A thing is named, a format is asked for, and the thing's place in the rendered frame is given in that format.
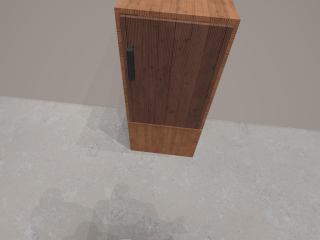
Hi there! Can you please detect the handle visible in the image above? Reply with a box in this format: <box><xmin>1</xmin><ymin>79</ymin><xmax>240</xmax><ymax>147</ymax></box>
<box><xmin>126</xmin><ymin>44</ymin><xmax>135</xmax><ymax>81</ymax></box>

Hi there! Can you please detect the cupboard door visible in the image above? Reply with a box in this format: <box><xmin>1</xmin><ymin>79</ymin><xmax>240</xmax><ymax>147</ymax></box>
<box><xmin>119</xmin><ymin>15</ymin><xmax>234</xmax><ymax>129</ymax></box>

